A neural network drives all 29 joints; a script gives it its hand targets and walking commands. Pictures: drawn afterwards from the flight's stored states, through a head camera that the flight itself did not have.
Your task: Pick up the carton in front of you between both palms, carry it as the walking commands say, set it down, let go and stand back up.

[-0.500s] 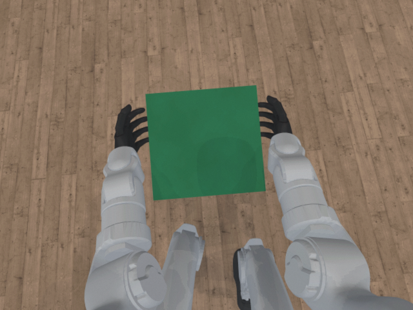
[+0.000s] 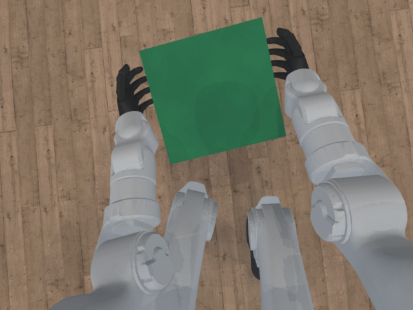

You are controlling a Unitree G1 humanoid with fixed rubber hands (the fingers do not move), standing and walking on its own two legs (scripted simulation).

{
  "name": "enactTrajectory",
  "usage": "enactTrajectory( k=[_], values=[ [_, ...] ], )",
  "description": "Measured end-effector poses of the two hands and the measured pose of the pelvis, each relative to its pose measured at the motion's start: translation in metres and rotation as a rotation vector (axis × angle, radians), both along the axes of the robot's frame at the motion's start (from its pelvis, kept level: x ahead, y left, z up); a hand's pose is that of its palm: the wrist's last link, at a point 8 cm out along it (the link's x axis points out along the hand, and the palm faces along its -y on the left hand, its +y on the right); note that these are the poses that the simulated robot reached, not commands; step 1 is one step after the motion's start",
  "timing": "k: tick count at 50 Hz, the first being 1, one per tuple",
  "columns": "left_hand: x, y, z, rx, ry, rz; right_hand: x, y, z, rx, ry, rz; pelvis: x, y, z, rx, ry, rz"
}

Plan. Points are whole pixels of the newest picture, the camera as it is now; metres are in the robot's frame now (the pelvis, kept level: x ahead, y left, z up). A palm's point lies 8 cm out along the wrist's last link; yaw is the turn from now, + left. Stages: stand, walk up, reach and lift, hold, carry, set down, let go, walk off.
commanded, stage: set down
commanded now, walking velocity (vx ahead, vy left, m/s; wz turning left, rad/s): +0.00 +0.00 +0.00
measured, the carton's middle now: (213, 98) +0.50 +0.08 -0.23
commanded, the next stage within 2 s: none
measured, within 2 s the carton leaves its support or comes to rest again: rests again in 0.62 s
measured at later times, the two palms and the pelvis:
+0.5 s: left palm (150, 120) +0.43 +0.21 -0.23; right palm (272, 75) +0.57 -0.04 -0.24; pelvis +0.01 -0.03 -0.08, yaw +5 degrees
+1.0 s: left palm (150, 112) +0.45 +0.22 -0.24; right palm (279, 81) +0.56 -0.06 -0.25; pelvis +0.00 -0.02 -0.09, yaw +3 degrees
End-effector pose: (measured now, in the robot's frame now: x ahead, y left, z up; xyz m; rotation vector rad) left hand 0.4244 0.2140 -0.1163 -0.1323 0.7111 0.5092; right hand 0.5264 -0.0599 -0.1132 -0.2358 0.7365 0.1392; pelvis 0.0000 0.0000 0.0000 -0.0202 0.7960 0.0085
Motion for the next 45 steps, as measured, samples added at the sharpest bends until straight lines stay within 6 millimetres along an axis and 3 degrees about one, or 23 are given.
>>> enactTrajectory(
  k=[9,18,27,45],
  values=[
    [0.01,-0.002,-0.055,0.018,0.012,0.008,0.013,-0.002,-0.058,0.007,0.009,0.034,-0.012,-0.009,-0.039,0.022,-0.017,-0.003],
    [0.016,-0.009,-0.108,0.03,0.042,0.01,0.027,-0.003,-0.125,0.041,0.032,0.082,-0.008,-0.02,-0.071,0.059,-0.012,-0.019],
    [0.01,0.002,-0.119,0.003,0.062,0.068,0.043,0.017,-0.129,0.0,0.03,0.155,0.008,-0.034,-0.08,0.097,0.014,-0.015],
    [0.024,0.003,-0.122,-0.012,0.054,-0.046,0.034,-0.001,-0.134,0.029,0.036,0.116,-0.001,-0.026,-0.089,0.077,-0.028,-0.016]
  ],
)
